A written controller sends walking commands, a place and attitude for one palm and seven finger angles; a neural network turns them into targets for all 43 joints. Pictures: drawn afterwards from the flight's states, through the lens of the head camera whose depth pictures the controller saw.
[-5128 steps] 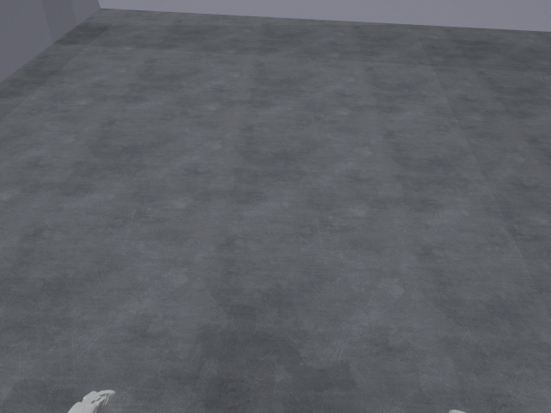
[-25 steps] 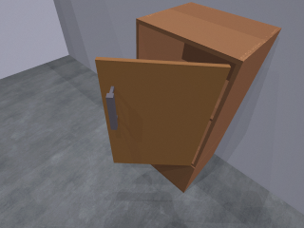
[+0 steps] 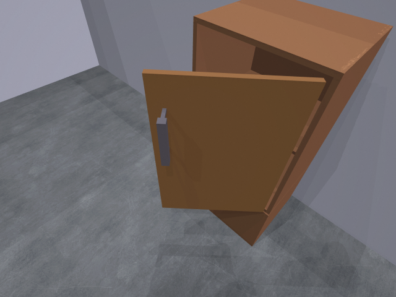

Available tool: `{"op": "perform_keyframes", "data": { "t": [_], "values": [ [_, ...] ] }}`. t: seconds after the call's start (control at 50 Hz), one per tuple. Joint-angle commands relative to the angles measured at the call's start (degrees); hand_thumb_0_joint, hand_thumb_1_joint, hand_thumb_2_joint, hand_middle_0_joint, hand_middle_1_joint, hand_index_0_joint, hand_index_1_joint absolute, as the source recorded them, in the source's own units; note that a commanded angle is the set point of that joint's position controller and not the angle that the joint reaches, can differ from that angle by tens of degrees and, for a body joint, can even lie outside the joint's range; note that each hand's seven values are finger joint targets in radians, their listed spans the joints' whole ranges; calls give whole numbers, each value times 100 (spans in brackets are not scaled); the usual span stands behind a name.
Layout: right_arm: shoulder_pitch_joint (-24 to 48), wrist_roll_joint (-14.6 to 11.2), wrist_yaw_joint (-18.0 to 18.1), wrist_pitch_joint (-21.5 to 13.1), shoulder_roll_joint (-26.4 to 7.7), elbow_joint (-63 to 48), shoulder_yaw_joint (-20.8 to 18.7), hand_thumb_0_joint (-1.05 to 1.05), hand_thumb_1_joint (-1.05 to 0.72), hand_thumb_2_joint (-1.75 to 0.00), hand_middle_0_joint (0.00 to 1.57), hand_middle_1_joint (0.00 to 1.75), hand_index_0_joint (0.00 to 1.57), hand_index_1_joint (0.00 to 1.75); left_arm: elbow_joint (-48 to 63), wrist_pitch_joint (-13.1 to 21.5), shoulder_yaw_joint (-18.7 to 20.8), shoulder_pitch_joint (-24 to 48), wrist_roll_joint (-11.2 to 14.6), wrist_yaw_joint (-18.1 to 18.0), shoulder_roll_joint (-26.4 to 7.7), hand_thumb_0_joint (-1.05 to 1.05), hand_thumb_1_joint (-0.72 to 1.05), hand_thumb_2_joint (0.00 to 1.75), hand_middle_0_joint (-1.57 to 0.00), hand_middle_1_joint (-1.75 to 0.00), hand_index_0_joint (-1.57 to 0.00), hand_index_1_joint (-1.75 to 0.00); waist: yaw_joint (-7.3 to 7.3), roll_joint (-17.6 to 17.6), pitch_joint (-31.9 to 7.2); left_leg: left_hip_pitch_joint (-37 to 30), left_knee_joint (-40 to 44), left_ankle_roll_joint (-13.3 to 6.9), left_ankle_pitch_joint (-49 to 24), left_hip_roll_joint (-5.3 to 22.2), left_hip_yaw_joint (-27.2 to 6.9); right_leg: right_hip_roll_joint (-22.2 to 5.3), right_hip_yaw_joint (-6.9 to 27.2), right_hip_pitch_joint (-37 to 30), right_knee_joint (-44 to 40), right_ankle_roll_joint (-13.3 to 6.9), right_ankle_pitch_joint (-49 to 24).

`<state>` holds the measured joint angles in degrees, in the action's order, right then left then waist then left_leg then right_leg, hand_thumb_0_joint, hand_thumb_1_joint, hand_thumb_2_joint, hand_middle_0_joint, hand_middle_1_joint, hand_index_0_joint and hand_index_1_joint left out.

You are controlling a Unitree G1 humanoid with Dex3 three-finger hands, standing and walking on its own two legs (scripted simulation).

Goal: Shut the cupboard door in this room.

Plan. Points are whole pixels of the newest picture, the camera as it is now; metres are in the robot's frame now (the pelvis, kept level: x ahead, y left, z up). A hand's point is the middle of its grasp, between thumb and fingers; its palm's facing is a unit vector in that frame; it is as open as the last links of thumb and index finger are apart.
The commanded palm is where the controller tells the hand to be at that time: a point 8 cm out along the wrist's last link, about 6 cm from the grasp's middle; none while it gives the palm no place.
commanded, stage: look again from close up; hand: left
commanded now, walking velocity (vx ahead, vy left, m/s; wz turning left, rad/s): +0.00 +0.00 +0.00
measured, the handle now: (164, 138) +0.49 +0.12 +0.03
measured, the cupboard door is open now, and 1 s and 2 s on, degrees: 42 42 42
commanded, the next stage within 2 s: shuffle to correct the standing spot in 0.38 s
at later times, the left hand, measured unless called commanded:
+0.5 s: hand out of the picture -0.06 +0.16 -0.18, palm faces +0.01 -0.99 -0.14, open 7.4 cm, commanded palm none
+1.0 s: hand out of the picture -0.06 +0.10 -0.19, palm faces +0.04 -1.00 -0.08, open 7.4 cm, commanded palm none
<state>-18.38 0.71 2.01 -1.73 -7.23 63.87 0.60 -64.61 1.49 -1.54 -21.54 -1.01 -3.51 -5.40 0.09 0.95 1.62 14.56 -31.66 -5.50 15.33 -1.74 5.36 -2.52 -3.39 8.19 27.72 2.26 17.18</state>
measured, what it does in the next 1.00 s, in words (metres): stands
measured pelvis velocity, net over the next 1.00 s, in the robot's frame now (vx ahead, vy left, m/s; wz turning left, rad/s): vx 0.00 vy -0.04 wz -0.03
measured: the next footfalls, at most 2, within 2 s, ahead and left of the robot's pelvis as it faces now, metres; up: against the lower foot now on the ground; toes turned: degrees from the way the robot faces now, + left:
right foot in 1.26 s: +0.09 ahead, -0.19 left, +0.00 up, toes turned +6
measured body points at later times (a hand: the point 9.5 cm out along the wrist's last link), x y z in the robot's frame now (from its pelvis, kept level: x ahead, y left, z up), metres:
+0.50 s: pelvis -0.03 +0.01 +0.00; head -0.04 +0.03 +0.45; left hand -0.06 +0.21 -0.16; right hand -0.02 -0.22 -0.14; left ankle +0.02 +0.05 -0.73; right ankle -0.02 -0.15 -0.73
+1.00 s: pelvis +0.00 -0.04 +0.00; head -0.01 +0.00 +0.44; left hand -0.06 +0.16 -0.18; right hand -0.01 -0.27 -0.15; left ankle +0.03 +0.05 -0.73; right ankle -0.02 -0.15 -0.73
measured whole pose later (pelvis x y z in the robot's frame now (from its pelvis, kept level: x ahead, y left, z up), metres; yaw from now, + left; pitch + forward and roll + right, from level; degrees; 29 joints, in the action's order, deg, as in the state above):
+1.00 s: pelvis +0.00 -0.04 +0.00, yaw -2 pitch +0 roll -2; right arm -18.5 1.2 1.6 -0.5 -6.9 61.4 -1.4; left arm -60.4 -1.1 0.9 -26.6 -1.4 -1.0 -7.1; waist -0.3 -3.0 -1.2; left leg 18.7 -35.5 -2.4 15.9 2.1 5.1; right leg 1.2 -3.0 13.0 31.9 -1.1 18.7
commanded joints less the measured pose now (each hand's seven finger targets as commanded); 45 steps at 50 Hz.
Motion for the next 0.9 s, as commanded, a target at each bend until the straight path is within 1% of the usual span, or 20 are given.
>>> {"op": "perform_keyframes", "data": {
  "t": [0.0, 0.02, 0.04, 0.06, 0.1, 0.18, 0.24, 0.26, 0.34, 0.46, 0.54, 0.6, 0.64, 0.7, 0.72, 0.74, 0.78, 0.82, 0.84, 0.88],
  "values": [
    [-260, -13, -41, -6, -632, -404, -193, 0, -90, -90, 20, 30, 20, 30, 292, -53, 97, -455, -48, 32, -440, 0, 90, 90, -20, -30, -20, -30, 12, -189, 760, 681, 1410, 235, 776, 837, -1212, -192, 323, 631, -225, -445, 6],
    [-207, 0, -46, -3, -632, -430, -197, 0, -90, -90, 20, 30, 20, 30, 308, -60, 112, -475, -68, 34, -453, 0, 90, 90, -20, -30, -20, -30, -23, 20, 795, 766, 1532, 221, 887, 857, -1233, -181, 291, 573, -181, -441, -84],
    [-197, -5, -54, -1, -664, -466, -197, 0, -90, -90, 20, 30, 20, 30, 343, -75, 119, -495, -66, 39, -497, 0, 90, 90, -20, -30, -20, -30, -31, -34, 786, 823, 1682, 222, 1113, 872, -1307, -161, 270, 519, -128, -431, -67],
    [-148, -3, -58, -5, -702, -490, -211, 0, -90, -90, 20, 30, 20, 30, 365, -80, 122, -543, -66, 47, -489, 0, 90, 90, -20, -30, -20, -30, -63, 53, 741, 789, 1766, 214, 1214, 891, -1340, -151, 274, 516, -110, -423, -92],
    [-125, -9, -61, -7, -767, -540, -223, 0, -90, -90, 20, 30, 20, 30, 403, -86, 127, -552, -64, 58, -527, 0, 90, 90, -20, -30, -20, -30, -77, -91, 628, 701, 1805, 199, 1217, 912, -1354, -156, 282, 467, -148, -411, -148],
    [-98, -17, -74, -10, -798, -572, -223, 0, -90, -90, 20, 30, 20, 30, 481, -75, 131, -516, -54, 71, -613, 0, 90, 90, -20, -30, -20, -30, -68, -185, 468, 486, 1766, 220, 1035, 870, -1238, -214, 371, 468, -316, -416, -198],
    [-96, -17, -75, -12, -833, -584, -227, 0, -90, -90, 20, 30, 20, 30, 541, -82, 138, -506, -55, 76, -644, 0, 90, 90, -20, -30, -20, -30, -53, -107, 351, 329, 1785, 239, 939, 878, -1215, -224, 369, 484, -349, -405, -262],
    [-83, -20, -79, -6, -845, -584, -234, 0, -90, -90, 20, 30, 20, 30, 549, -88, 135, -490, -56, 77, -652, 0, 90, 90, -20, -30, -20, -30, -46, -10, 382, 318, 1838, 254, 1010, 891, -1227, -219, 375, 528, -349, -398, -233],
    [-65, -31, -83, 5, -843, -567, -234, 0, -90, -90, 20, 30, 20, 30, 554, -93, 136, -541, -60, 86, -677, 0, 90, 90, -20, -30, -20, -30, -53, 23, 331, 259, 1870, 262, 1005, 893, -1202, -234, 379, 500, -433, -384, -271],
    [-57, -41, -97, 46, -839, -495, -237, 0, -90, -90, 20, 30, 20, 30, 510, -102, 128, -619, -61, 95, -654, 0, 90, 90, -20, -30, -20, -30, -60, -72, 482, 402, 1936, 275, 1223, 890, -1179, -230, 394, 563, -500, -362, -147],
    [-117, -16, -67, 86, -913, -396, -298, 0, -90, -90, 20, 30, 20, 30, 452, -149, 148, -728, -80, 135, -587, 0, 90, 90, -20, -30, -20, -30, -27, 8, 292, 265, 2040, 210, 1917, 1103, -1376, -52, 190, 662, -247, -333, 265],
    [-77, 13, -30, 146, -1053, -410, -377, 0, -90, -90, 20, 30, 20, 30, 492, -244, 193, -785, -124, 194, -543, 0, 90, 90, -20, -30, -20, -30, -47, 137, 493, 558, 2156, 67, 2432, 1350, -1556, 86, 31, 821, 89, -356, 446],
    [-42, 24, -9, 153, -1069, -441, -415, 0, -90, -90, 20, 30, 20, 30, 530, -273, 218, -866, -130, 231, -505, 0, 90, 90, -20, -30, -20, -30, -81, 42, 488, 674, 2046, 4, 2378, 1390, -1527, 105, 31, 787, 78, -391, 398],
    [-16, 46, 8, 160, -1027, -462, -440, 0, -90, -90, 20, 30, 20, 30, 546, -291, 265, -996, -117, 266, -474, 0, 90, 90, -20, -30, -20, -30, -100, 121, 488, 788, 1903, 39, 2327, 1334, -1337, 128, 58, 735, -54, -452, 482],
    [-3, 49, 12, 155, -962, -463, -444, 0, -90, -90, 20, 30, 20, 30, 552, -276, 280, -1024, -116, 271, -475, 0, 90, 90, -20, -30, -20, -30, -117, 56, 485, 774, 1783, 41, 2205, 1283, -1278, 109, 112, 721, -184, -474, 455],
    [-2, 52, 13, 155, -939, -480, -445, 0, -90, -90, 20, 30, 20, 30, 577, -269, 292, -1019, -117, 277, -510, 0, 90, 90, -20, -30, -20, -30, -108, -50, 507, 848, 1617, 74, 2186, 1204, -1169, 47, 248, 747, -318, -506, 634],
    [-10, 56, 5, 161, -775, -515, -424, 0, -90, -90, 20, 30, 20, 30, 611, -242, 318, -1024, -107, 264, -586, 0, 90, 90, -20, -30, -20, -30, -82, -371, 605, 854, 1068, 174, 1896, 886, -821, -182, 760, 1033, -760, -655, 1246],
    [-63, 55, -8, 141, -523, -534, -362, 0, -90, -90, 20, 30, 20, 30, 629, -194, 329, -983, -70, 232, -671, 0, 90, 90, -20, -30, -20, -30, -20, -804, 521, 723, 366, 240, 1239, 591, -401, -449, 1222, 1145, -1159, -811, 1573],
    [-96, 45, -14, 118, -443, -534, -326, 0, -90, -90, 20, 30, 20, 30, 645, -186, 346, -915, -60, 223, -728, 0, 90, 90, -20, -30, -20, -30, 6, -997, 527, 769, -7, 273, 972, 459, -156, -591, 1377, 1123, -1283, -875, 1626],
    [-154, 39, -18, 82, -318, -526, -286, 0, -90, -90, 20, 30, 20, 30, 671, -169, 365, -828, -38, 211, -765, 0, 90, 90, -20, -30, -20, -30, 64, -1018, 408, 569, -418, 309, 612, 323, 16, -700, 1468, 1222, -1309, -980, 1552]
  ]
}}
